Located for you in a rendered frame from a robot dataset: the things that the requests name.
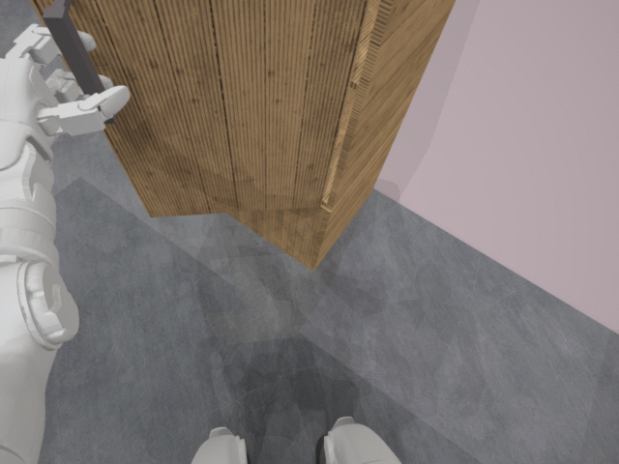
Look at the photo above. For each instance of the cupboard door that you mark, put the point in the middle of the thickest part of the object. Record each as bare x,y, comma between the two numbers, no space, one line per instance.
235,105

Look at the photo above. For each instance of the left robot upper arm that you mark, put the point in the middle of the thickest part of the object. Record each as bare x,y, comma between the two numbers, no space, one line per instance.
37,314

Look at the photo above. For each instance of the robot left forearm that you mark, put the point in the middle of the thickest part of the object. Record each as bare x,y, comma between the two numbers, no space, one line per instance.
27,207

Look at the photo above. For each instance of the handle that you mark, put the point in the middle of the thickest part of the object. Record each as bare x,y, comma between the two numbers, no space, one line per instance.
61,27

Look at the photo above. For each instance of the robot left shin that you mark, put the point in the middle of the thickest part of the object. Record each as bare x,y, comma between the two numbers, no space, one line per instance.
219,431

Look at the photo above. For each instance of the left robot hand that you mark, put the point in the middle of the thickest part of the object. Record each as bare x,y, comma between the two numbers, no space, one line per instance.
24,94

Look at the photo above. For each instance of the left robot thigh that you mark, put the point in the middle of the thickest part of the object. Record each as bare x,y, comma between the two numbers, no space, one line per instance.
224,449

